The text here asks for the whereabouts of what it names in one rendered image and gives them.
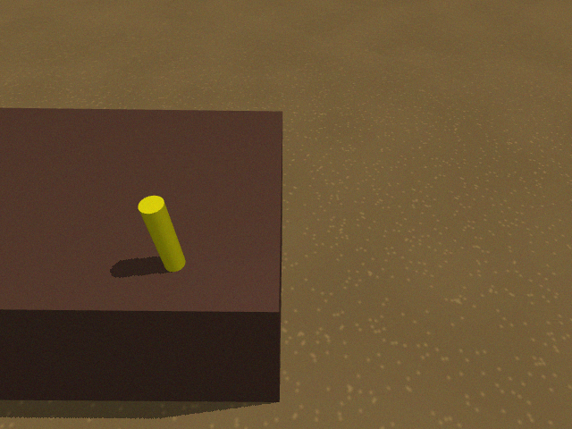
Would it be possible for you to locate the can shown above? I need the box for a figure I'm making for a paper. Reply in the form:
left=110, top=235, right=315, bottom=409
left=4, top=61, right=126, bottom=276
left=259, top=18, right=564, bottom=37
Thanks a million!
left=138, top=196, right=186, bottom=272

